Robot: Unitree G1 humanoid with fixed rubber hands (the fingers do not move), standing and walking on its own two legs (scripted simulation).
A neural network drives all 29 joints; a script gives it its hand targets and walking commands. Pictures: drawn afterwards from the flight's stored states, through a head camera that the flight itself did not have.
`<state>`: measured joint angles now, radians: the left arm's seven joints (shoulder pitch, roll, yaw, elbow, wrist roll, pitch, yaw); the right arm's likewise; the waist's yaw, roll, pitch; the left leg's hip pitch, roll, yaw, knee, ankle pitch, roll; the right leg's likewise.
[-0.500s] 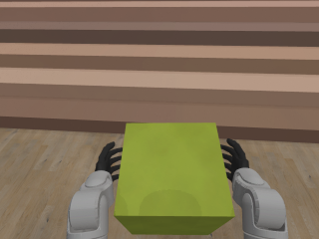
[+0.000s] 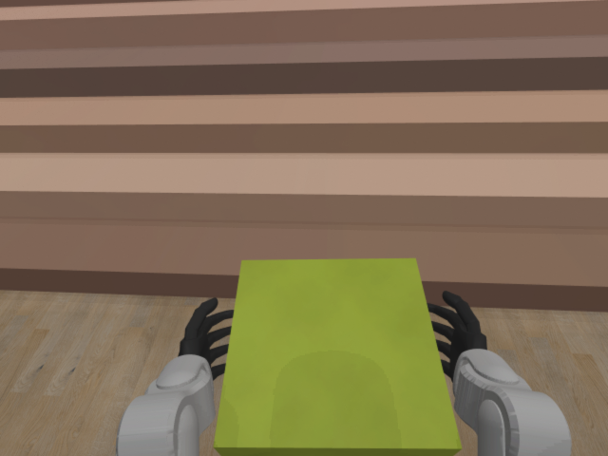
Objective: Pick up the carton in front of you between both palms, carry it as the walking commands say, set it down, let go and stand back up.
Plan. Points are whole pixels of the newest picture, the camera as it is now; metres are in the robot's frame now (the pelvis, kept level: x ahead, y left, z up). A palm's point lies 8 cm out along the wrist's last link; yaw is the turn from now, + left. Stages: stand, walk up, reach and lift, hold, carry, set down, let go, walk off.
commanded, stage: carry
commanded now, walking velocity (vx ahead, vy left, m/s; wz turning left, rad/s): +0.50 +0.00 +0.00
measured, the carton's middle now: (329, 380) +0.24 +0.00 +0.01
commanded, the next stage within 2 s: none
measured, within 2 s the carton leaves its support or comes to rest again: neither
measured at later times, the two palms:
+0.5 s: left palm (232, 161) +0.60 +0.16 +0.11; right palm (402, 158) +0.58 -0.14 +0.12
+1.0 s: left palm (268, 71) +1.01 +0.13 +0.12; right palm (384, 68) +1.02 -0.18 +0.11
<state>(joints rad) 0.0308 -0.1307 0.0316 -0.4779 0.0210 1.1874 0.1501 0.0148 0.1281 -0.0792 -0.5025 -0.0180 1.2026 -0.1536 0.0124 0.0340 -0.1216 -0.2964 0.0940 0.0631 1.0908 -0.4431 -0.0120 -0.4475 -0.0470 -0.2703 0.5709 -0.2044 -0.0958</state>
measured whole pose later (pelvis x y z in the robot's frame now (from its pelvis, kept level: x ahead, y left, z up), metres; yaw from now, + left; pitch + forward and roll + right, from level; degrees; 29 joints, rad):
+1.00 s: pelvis +0.66 -0.03 -0.01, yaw -1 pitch +5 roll +0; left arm -0.60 -0.11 0.25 -0.10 0.00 1.16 0.20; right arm -0.61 0.06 -0.30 -0.10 0.00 1.16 -0.18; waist 0.07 0.05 0.01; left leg -0.47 0.01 0.02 1.39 -0.41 0.05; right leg -0.51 0.02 -0.17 0.62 -0.21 -0.12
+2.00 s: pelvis +1.32 -0.06 +0.27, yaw -2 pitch +3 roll -4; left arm -0.73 -0.09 0.22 -0.02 -0.02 1.24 0.27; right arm -0.68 0.11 -0.45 -0.11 -0.09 1.22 -0.13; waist 0.20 0.02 0.02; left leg -0.65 -0.06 -0.11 1.81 -0.21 0.09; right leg -0.54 0.05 -0.19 0.82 -0.34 -0.10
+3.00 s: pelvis +1.94 -0.04 +0.57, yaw -2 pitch +3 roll -3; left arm -0.67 -0.11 0.26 -0.01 0.00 1.22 0.24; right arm -0.64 0.11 -0.42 -0.09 -0.09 1.22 -0.12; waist 0.14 0.04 0.00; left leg -0.68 -0.03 -0.07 1.78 -0.16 0.09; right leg -0.58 0.02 -0.18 0.83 -0.31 -0.10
